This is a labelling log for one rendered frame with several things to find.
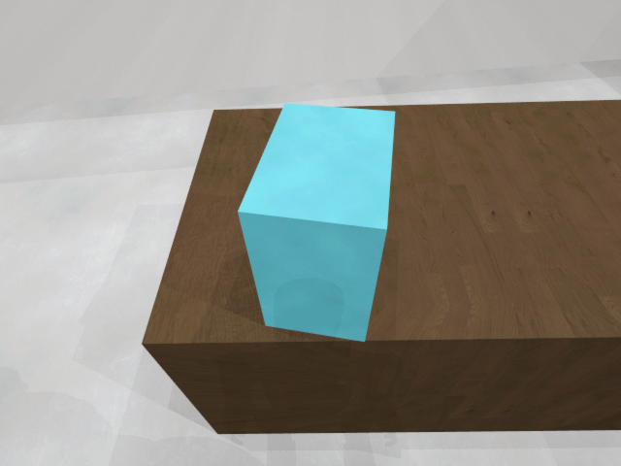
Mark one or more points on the pedestal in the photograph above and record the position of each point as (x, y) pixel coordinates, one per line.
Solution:
(498, 297)

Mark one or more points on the carton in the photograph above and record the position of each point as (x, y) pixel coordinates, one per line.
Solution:
(314, 218)

